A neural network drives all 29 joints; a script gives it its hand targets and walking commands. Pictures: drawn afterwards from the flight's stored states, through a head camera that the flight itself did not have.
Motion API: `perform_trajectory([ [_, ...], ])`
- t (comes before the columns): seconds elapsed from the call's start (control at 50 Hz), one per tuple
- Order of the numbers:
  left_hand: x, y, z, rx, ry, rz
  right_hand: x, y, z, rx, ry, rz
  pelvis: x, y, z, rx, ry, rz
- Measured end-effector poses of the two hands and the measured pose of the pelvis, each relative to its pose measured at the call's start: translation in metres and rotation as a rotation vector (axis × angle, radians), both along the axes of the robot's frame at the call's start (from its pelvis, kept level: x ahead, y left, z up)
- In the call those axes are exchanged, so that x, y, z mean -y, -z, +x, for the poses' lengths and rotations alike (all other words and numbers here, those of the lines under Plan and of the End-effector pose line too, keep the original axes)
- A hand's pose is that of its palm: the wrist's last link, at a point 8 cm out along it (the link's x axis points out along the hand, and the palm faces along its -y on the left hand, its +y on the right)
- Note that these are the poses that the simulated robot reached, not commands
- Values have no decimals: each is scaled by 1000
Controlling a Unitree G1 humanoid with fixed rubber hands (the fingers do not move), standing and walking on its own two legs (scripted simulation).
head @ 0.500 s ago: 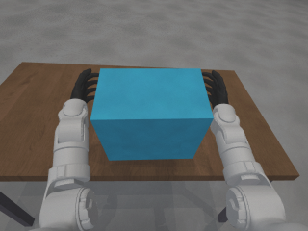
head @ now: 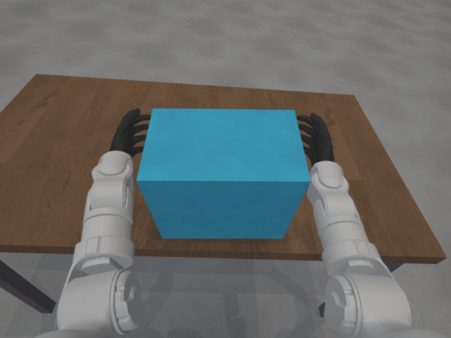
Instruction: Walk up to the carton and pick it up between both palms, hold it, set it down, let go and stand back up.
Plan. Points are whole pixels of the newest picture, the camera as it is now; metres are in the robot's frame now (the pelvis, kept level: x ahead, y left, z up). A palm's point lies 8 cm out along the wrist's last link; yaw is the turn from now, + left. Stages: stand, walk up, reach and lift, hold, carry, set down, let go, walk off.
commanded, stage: set down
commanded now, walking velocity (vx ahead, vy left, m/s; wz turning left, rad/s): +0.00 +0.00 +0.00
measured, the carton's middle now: (223, 179) +0.39 +0.01 +0.05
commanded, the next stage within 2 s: none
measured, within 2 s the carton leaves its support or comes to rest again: rests again in 1.30 s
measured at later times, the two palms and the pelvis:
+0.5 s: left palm (129, 162) +0.39 +0.19 +0.09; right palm (318, 166) +0.39 -0.16 +0.11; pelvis +0.01 +0.00 +0.00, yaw -1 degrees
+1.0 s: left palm (135, 162) +0.39 +0.18 +0.09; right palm (322, 173) +0.38 -0.17 +0.09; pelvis +0.00 +0.00 +0.00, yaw -2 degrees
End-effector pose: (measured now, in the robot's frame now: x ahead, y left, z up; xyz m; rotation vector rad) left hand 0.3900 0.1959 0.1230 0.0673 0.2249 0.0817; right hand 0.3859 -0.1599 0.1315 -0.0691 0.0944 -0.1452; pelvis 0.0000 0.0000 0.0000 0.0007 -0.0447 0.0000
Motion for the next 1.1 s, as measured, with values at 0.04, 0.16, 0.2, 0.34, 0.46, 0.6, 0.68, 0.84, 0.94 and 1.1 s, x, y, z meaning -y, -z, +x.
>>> perform_trajectory([
  [0.04, 1, 2, 2, -1, 2, 3, 1, 2, 1, -1, 2, 1, 0, 0, 0, -10, 1, -1],
  [0.16, 7, 6, 6, -5, 8, 3, 6, 8, 2, -4, 9, 3, 0, 0, 1, -24, 8, -1],
  [0.2, 8, 9, 6, -10, 8, 0, 8, 10, 2, -9, 11, 4, 0, 0, 2, -23, 10, 0],
  [0.34, 9, 20, 5, -19, 6, -8, 9, 19, 2, -18, 8, 2, 2, 0, 5, -25, 14, 1],
  [0.46, 6, 28, 2, -21, 0, -13, 6, 24, 1, -20, 3, -2, 2, 0, 6, -26, 11, 1],
  [0.6, 6, 29, 2, -15, 8, -12, 6, 26, -1, -15, 9, -5, 1, 1, 5, -33, 10, -1],
  [0.68, 8, 29, 2, -12, 14, -13, 7, 27, -5, -12, 19, -1, 0, 1, 3, -28, 15, -1],
  [0.84, 12, 30, 3, -16, 19, -25, 11, 32, -7, -18, 27, -2, -1, 0, -1, -29, 26, 1],
  [0.94, 13, 31, 4, -14, 16, -30, 13, 35, -6, -23, 26, -3, 0, 0, 0, -35, 31, 2],
  [1.1, 17, 35, 6, 1, 12, -41, 16, 40, -5, -36, 27, -6, 3, 0, 3, -36, 34, 3],
])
